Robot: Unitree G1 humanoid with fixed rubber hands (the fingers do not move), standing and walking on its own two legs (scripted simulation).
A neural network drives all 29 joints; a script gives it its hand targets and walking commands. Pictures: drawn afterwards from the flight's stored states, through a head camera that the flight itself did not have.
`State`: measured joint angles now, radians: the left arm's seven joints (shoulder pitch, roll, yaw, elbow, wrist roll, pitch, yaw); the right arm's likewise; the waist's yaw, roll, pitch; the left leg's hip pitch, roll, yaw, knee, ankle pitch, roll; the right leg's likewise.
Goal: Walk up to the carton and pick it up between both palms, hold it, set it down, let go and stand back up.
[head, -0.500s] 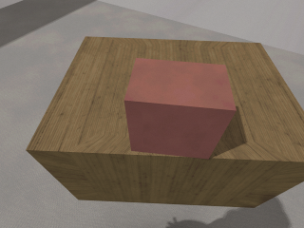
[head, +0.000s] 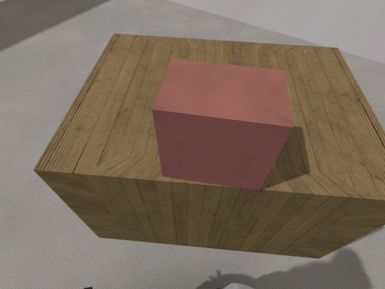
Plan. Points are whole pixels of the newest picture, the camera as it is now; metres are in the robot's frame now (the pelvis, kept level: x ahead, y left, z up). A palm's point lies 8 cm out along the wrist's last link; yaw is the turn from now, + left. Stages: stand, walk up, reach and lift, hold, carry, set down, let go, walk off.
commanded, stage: walk up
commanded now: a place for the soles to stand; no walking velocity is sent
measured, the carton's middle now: (217, 128) +0.48 -0.04 +0.02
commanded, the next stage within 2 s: reach and lift in 0.70 s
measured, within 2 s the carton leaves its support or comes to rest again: neither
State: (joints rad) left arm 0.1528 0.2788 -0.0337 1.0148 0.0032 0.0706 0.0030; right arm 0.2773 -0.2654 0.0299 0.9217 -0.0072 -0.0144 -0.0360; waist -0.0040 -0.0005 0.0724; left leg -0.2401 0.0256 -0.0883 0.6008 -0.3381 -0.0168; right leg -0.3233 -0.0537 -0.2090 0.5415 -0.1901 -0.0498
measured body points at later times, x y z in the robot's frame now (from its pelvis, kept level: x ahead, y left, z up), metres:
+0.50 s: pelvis +0.01 +0.00 +0.00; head +0.02 +0.01 +0.45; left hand +0.06 +0.27 -0.14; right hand +0.06 -0.26 -0.13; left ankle +0.00 +0.15 -0.73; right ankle +0.07 -0.09 -0.73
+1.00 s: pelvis +0.02 +0.00 +0.00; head +0.02 +0.00 +0.45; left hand +0.23 +0.25 -0.07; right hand +0.25 -0.22 -0.09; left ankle +0.00 +0.15 -0.73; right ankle +0.07 -0.09 -0.73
